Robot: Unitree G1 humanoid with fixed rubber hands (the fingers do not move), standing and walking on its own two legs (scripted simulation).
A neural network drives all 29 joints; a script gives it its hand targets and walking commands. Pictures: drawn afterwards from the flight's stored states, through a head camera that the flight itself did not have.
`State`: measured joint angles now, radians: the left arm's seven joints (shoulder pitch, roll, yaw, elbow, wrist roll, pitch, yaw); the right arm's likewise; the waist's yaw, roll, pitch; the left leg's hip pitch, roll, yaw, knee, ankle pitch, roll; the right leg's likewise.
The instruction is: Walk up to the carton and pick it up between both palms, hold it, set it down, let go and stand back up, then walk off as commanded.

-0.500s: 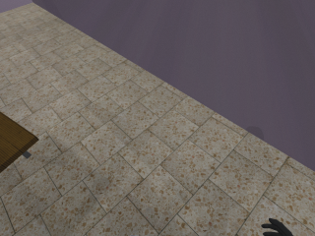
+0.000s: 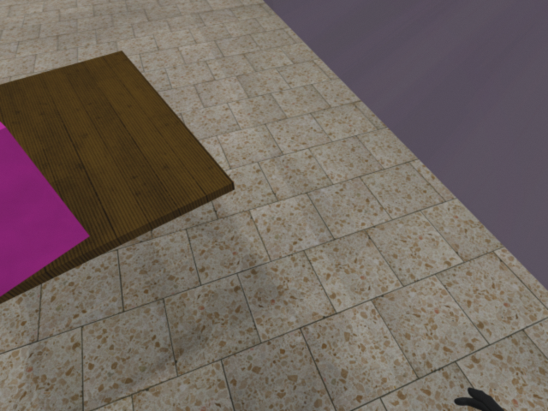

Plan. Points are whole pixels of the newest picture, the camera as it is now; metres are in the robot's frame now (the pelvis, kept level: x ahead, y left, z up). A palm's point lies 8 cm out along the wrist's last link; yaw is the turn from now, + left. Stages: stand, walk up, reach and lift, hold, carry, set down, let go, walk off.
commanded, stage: walk up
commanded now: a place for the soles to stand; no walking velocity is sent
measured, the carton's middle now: out of the picture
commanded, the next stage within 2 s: none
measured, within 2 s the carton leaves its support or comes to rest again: neither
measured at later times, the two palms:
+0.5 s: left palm out of the picture +0.03 +0.49 -0.11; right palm (360, 363) +0.23 -0.13 -0.09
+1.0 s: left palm out of the picture -0.03 +0.58 -0.10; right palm (269, 313) +0.32 +0.01 -0.11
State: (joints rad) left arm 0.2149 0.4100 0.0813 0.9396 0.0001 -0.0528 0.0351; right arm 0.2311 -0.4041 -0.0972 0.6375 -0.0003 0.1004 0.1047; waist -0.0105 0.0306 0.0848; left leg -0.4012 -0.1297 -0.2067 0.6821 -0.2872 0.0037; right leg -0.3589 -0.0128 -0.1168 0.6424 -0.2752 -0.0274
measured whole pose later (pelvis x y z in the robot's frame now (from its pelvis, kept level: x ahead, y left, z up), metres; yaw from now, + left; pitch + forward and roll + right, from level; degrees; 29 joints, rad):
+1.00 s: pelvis +0.10 +0.26 -0.01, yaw +27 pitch -2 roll -1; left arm 0.33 0.42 0.08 0.94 0.00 -0.07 0.00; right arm 0.26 -0.44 -0.09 0.78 0.00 -0.02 0.07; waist -0.01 0.05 0.08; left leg -0.41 0.01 -0.07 0.72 -0.29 0.03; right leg -0.28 -0.20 -0.13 0.75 -0.41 -0.02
